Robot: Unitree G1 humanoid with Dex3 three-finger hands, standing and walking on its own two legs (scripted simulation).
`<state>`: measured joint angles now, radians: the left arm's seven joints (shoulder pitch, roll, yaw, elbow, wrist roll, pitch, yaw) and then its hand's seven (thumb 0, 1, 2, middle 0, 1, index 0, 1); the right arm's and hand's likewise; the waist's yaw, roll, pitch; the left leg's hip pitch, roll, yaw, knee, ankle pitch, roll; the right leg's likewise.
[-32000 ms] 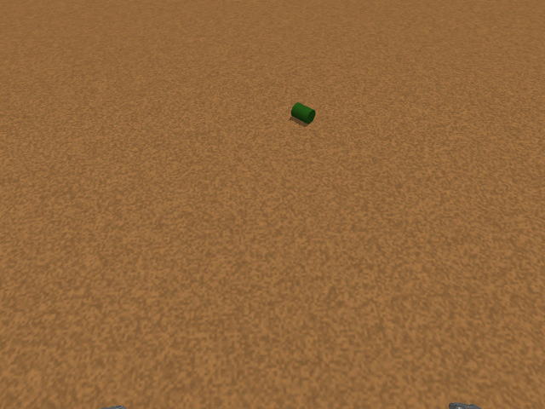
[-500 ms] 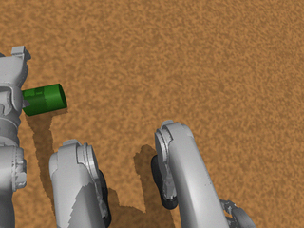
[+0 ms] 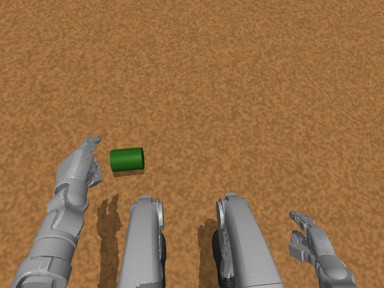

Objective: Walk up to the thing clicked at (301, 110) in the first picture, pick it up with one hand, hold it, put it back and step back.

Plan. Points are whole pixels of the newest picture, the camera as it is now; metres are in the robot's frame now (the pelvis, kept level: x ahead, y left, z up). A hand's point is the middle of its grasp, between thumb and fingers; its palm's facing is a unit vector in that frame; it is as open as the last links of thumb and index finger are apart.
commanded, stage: home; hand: left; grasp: from above
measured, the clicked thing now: (127, 159) +0.50 +0.24 -0.47
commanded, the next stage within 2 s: none
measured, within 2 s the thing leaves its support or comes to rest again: neither
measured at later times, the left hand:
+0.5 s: hand (62, 206) +0.25 +0.20 +0.10, palm faces +0.08 -0.96 -0.26, open 7.4 cm
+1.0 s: hand (34, 232) +0.22 +0.19 +0.16, palm faces +0.13 -0.97 -0.20, open 7.4 cm
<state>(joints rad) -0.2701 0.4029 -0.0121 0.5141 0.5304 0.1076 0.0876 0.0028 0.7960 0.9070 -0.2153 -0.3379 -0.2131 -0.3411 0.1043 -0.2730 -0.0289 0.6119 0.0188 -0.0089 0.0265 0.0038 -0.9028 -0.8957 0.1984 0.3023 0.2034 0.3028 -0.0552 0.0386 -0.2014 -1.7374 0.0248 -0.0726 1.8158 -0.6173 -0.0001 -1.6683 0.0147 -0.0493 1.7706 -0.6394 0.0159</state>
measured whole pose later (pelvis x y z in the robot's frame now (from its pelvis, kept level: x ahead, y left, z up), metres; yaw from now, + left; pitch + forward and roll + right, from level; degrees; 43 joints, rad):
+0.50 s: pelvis +0.06 +0.00 +0.17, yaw +3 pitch +16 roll -3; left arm 0.32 0.24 0.02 0.02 -0.02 0.40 0.09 0.01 0.90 0.90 -0.20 -0.29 -0.20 -0.30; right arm 0.25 -0.20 0.06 0.54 0.03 -0.13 -0.15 0.01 -0.90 -0.90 0.20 0.30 0.21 0.30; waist -0.06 0.05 -0.17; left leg -0.94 0.03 -0.06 1.17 -0.51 0.00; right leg -0.87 0.01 -0.05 1.11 -0.52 0.01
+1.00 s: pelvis +0.07 +0.00 +0.20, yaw +4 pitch +9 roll -3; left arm 0.50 0.22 0.03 -0.12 -0.05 0.45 0.02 0.01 0.90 0.90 -0.20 -0.29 -0.20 -0.29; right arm 0.27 -0.22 0.04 0.52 0.00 -0.23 -0.18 0.01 -0.90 -0.90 0.20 0.30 0.21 0.30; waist -0.03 0.05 -0.16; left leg -0.70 0.02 -0.06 1.00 -0.47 0.00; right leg -0.62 0.00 -0.05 0.94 -0.48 0.01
